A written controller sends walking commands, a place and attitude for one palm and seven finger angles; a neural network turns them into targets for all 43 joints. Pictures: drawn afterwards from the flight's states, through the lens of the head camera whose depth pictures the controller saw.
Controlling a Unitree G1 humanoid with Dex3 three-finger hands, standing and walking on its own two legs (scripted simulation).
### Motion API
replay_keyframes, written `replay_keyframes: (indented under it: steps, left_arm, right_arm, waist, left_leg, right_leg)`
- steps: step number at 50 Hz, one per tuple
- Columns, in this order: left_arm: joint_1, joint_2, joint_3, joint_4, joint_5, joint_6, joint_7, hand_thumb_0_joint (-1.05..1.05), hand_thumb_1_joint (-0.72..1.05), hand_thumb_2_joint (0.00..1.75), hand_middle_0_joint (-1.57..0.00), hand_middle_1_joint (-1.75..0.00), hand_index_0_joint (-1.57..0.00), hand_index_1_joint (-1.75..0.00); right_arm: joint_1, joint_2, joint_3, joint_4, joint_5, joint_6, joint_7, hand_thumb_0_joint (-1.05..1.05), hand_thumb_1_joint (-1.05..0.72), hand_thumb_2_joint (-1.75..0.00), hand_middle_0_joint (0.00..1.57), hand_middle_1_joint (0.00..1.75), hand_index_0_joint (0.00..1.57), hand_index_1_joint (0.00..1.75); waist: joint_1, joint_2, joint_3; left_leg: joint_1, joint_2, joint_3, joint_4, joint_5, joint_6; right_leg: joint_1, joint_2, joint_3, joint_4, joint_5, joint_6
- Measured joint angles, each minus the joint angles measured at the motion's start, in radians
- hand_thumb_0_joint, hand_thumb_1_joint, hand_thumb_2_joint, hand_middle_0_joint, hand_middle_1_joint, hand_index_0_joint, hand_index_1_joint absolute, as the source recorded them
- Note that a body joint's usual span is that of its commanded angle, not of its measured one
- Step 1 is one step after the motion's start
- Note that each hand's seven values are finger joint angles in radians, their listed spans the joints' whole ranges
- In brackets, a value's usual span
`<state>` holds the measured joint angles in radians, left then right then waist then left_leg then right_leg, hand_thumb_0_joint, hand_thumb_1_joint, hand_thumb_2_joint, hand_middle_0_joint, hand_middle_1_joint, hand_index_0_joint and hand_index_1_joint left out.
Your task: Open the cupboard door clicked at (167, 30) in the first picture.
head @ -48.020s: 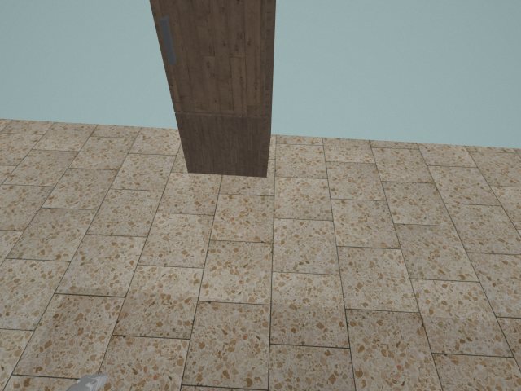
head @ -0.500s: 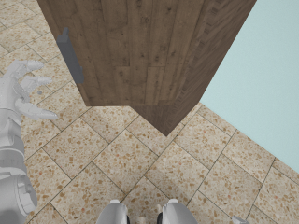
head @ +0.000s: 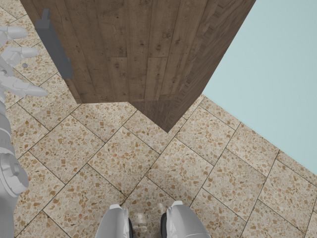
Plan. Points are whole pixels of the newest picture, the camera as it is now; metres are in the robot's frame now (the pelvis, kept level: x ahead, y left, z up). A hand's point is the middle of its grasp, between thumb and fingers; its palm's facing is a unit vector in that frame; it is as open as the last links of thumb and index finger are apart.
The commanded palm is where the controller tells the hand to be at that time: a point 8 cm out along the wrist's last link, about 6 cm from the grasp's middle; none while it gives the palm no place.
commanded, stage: move the hooked fingers beside the handle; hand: left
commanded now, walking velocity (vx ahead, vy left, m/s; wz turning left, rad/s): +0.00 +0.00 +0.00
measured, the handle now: (58, 46) +0.57 +0.22 +0.06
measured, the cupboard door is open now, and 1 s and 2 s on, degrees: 45 45 45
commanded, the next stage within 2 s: slide the fingers in behind the handle in 0.92 s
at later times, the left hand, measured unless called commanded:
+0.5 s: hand (21, 64) +0.50 +0.28 +0.07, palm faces +0.06 -1.00 -0.02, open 14.0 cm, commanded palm +0.49 +0.31 +0.07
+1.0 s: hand (21, 63) +0.50 +0.28 +0.08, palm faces +0.04 -1.00 -0.02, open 14.0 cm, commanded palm +0.49 +0.31 +0.06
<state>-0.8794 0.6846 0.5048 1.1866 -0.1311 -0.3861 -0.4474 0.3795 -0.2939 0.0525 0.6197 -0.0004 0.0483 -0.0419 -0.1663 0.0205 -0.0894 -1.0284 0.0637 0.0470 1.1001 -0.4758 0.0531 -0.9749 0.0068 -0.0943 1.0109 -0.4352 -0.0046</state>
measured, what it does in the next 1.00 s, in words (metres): stands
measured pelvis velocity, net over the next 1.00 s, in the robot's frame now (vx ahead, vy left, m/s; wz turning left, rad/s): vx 0.00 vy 0.00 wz -0.01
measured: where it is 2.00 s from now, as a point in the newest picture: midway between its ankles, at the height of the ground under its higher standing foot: outside the picture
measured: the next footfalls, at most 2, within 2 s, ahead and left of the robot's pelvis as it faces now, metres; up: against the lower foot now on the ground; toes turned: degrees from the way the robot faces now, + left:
none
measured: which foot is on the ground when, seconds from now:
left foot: down 0.00-1.00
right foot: down 0.00-1.00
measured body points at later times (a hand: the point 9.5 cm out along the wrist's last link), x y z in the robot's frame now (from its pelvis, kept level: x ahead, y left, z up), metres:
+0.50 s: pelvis +0.01 +0.00 +0.00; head +0.16 +0.04 +0.43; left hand +0.50 +0.33 +0.08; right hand +0.00 -0.27 -0.09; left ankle +0.02 +0.08 -0.66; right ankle +0.02 -0.12 -0.66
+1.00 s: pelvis +0.00 +0.00 +0.00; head +0.16 +0.04 +0.42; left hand +0.50 +0.33 +0.08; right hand +0.01 -0.27 -0.10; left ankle +0.02 +0.08 -0.66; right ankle +0.02 -0.12 -0.66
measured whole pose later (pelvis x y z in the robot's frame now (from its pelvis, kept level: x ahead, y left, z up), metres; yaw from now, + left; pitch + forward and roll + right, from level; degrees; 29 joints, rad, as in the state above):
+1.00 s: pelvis +0.00 +0.00 +0.00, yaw -1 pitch +24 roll -5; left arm -0.90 0.73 0.52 1.20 -0.11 -0.37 -0.45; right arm 0.38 -0.28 0.07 0.60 -0.01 0.09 -0.03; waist -0.18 0.02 -0.09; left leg -1.05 0.07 0.04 1.12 -0.49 0.06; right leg -0.99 0.02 -0.10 1.00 -0.43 0.00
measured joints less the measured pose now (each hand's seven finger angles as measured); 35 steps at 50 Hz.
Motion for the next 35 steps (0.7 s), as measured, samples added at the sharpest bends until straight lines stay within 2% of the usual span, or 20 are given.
replay_keyframes:
  steps: [6,11,19,23,27,32,35]
  left_arm:
    - [-0.069,0.039,0.003,0.068,0.037,0.036,0.015,-0.01,-0.5,0.3,-0.3,-1.2,-0.3,-1.2]
    - [-0.088,0.073,0.036,0.052,0.056,0.021,0.028,-0.01,-0.5,0.3,-0.3,-1.2,-0.3,-1.2]
    - [-0.011,0.058,0.042,0.017,0.026,0.049,-0.014,-0.01,-0.5,0.3,-0.3,-1.2,-0.3,-1.2]
    - [0.025,0.037,0.052,-0.007,0.022,0.035,-0.005,-0.01,-0.5,0.3,-0.3,-1.2,-0.3,-1.2]
    - [0.012,0.028,0.032,-0.007,0.018,0.005,0.009,-0.02,-0.5,0.3,-0.3,-1.2,-0.3,-1.2]
    - [-0.024,0.027,-0.011,0.02,0.017,0.015,0.001,-0.01,-0.5,0.3,-0.3,-1.2,-0.3,-1.2]
    - [-0.027,0.021,-0.014,0.027,0.018,0.02,-0.003,-0.01,-0.5,0.3,-0.3,-1.2,-0.3,-1.2]
  right_arm:
    - [0.005,0.001,0.016,-0.012,-0.003,0.013,0.0,0.01,-0.9,-0.9,0.2,0.3,0.2,0.3]
    - [0.014,0.004,0.017,-0.023,-0.013,0.019,0.006,0.01,-0.9,-0.9,0.2,0.3,0.2,0.3]
    - [0.043,0.008,0.011,-0.026,-0.006,0.049,0.019,0.01,-0.9,-0.9,0.2,0.3,0.2,0.3]
    - [0.043,0.01,0.008,-0.026,-0.007,0.048,0.02,0.01,-0.9,-0.9,0.2,0.3,0.2,0.3]
    - [0.027,0.009,0.005,-0.016,-0.008,0.044,0.02,0.01,-0.9,-0.9,0.2,0.3,0.2,0.3]
    - [0.002,0.003,0.004,-0.015,-0.007,0.042,0.014,0.01,-0.9,-0.9,0.2,0.3,0.2,0.3]
    - [-0.009,0.0,0.005,-0.021,-0.008,0.041,0.012,0.01,-0.9,-0.9,0.2,0.3,0.2,0.3]
  waist:
    - [-0.026,0.005,0.003]
    - [-0.043,0.006,0.007]
    - [-0.026,0.009,0.0]
    - [-0.017,0.005,-0.004]
    - [-0.012,-0.002,-0.002]
    - [-0.013,-0.002,0.001]
    - [-0.014,-0.001,0.0]
  left_leg:
    - [-0.028,0.001,-0.004,0.01,-0.002,0.003]
    - [-0.056,0.008,-0.002,0.025,-0.008,0.003]
    - [-0.022,0.013,0.007,-0.002,-0.009,0.005]
    - [-0.006,0.012,0.004,-0.01,-0.008,0.004]
    - [0.0,0.009,-0.006,-0.004,-0.01,0.003]
    - [-0.007,0.003,-0.016,0.002,-0.008,0.003]
    - [-0.011,0.003,-0.013,0.003,-0.007,0.005]
  right_leg:
    - [-0.024,0.001,-0.003,0.004,0.001,0.002]
    - [-0.052,0.008,0.0,0.013,0.0,0.002]
    - [-0.022,0.014,0.009,-0.018,0.007,0.006]
    - [-0.003,0.015,0.007,-0.029,0.007,0.005]
    - [0.009,0.013,-0.003,-0.027,0.004,0.004]
    - [0.008,0.008,-0.012,-0.023,0.003,0.004]
    - [0.003,0.006,-0.01,-0.021,0.004,0.005]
